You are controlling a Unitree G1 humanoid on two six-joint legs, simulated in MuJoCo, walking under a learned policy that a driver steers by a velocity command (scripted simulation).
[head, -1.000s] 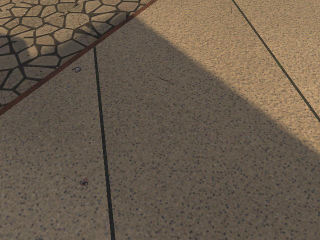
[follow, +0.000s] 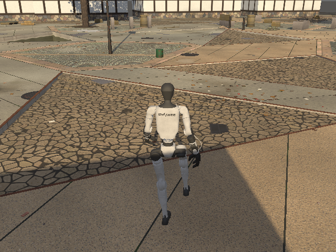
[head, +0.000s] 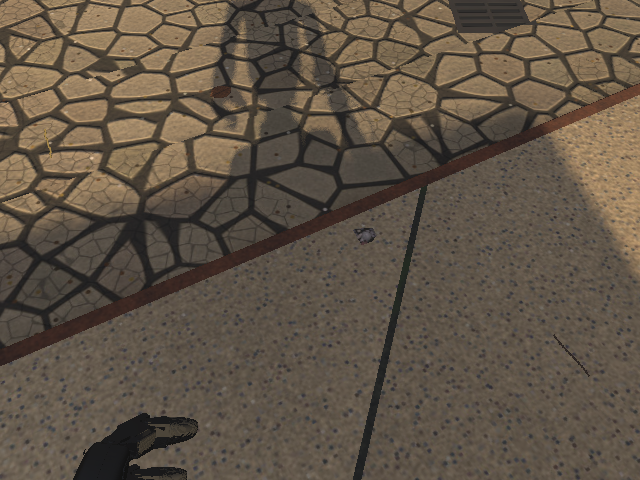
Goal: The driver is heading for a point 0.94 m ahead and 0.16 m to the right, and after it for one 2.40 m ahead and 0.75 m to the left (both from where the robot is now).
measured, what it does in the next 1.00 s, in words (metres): walks ahead: right foot, then left foot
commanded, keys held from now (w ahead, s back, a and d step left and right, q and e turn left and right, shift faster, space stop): w+shift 0.46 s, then w+e+shift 0.38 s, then q+shift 0.16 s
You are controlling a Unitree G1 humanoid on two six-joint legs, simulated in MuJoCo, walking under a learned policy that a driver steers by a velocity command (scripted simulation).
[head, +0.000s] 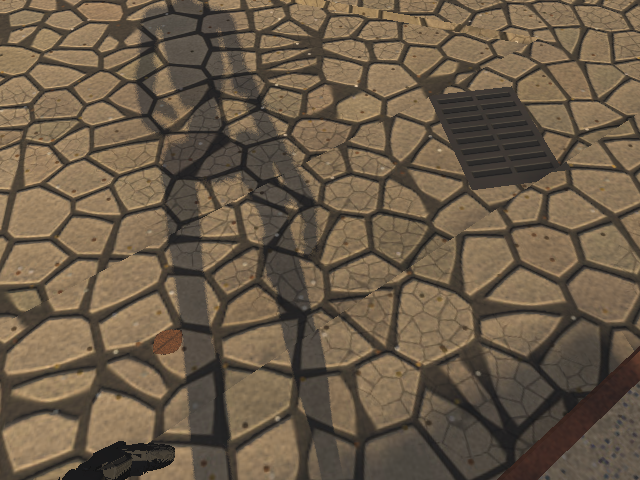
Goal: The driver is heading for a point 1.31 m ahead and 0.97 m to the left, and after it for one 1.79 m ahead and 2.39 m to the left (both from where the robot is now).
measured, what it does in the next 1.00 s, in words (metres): walks ahead, turning left: right foot, then left foot 0.04 m lower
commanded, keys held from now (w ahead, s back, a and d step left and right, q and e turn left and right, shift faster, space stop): q+shift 0.98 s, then shift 0.02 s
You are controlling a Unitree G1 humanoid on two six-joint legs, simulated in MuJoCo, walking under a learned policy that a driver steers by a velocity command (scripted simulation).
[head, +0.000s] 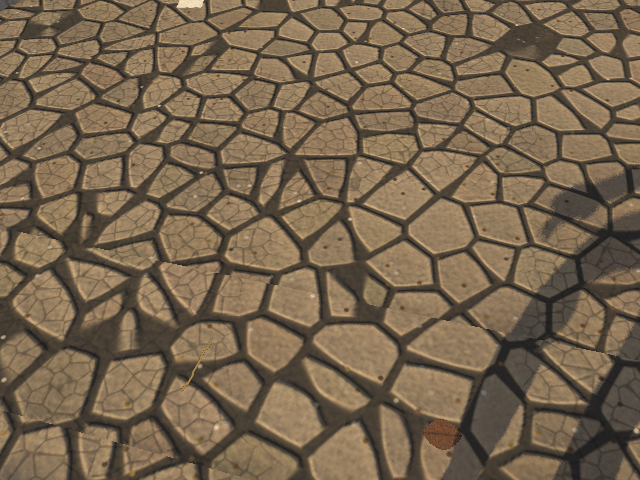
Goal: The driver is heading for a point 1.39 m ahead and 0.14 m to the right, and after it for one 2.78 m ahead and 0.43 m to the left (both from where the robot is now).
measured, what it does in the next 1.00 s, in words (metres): steps on the spot: left foot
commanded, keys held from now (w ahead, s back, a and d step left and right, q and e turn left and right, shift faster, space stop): shift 1.00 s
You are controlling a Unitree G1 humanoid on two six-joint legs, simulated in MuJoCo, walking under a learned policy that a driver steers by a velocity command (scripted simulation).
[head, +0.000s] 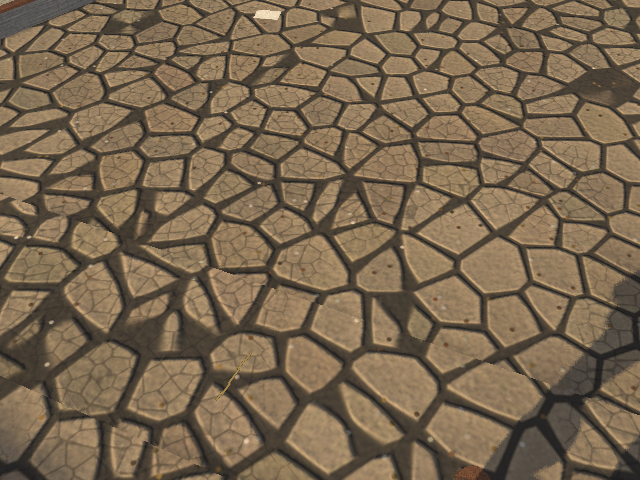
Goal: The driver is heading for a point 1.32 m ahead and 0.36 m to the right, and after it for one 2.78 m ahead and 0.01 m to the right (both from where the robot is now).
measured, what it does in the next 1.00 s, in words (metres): walks ahead: left foot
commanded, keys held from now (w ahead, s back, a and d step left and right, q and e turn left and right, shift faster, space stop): shift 0.32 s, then w+shift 0.48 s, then w+e+shift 0.20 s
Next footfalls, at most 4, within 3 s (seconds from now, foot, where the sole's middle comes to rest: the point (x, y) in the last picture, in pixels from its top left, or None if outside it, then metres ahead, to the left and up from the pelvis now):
0.78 left None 0.23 0.18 -0.78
1.30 right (304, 440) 0.62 0.07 -0.82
1.66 left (298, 281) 1.08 0.09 -0.83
2.08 right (457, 261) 1.16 -0.36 -0.85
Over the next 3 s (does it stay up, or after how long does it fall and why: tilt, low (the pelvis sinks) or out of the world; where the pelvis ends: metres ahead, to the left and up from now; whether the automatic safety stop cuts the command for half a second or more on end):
stays up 1.70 -0.82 -0.10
